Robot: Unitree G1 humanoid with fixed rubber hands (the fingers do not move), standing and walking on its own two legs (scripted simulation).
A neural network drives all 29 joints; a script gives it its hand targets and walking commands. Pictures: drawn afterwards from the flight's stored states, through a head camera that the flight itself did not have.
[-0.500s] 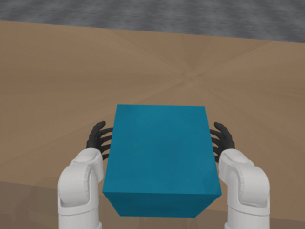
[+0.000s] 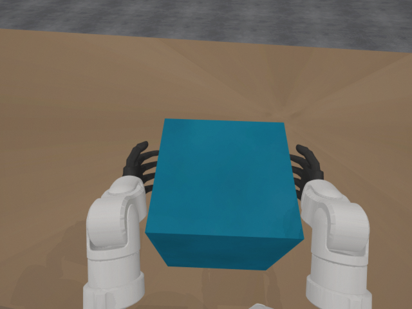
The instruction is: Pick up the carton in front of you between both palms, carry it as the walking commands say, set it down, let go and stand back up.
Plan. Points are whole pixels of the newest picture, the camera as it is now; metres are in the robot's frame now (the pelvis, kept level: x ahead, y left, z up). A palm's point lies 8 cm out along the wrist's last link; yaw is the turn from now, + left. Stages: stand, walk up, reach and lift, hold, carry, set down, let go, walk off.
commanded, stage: carry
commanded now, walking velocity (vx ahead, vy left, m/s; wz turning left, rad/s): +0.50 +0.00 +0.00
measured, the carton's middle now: (220, 201) +0.30 +0.00 +0.04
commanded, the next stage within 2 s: none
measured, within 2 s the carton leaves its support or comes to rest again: neither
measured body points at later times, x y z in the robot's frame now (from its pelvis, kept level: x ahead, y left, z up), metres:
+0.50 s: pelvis +0.32 +0.02 -0.02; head +0.37 +0.03 +0.43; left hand +0.72 +0.16 +0.09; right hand +0.71 -0.14 +0.10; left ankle +0.40 +0.07 -0.74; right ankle +0.13 -0.08 -0.65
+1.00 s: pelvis +0.65 -0.01 -0.04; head +0.70 -0.01 +0.41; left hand +1.01 +0.15 +0.05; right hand +1.03 -0.15 +0.05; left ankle +0.52 +0.10 -0.65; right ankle +0.70 -0.05 -0.76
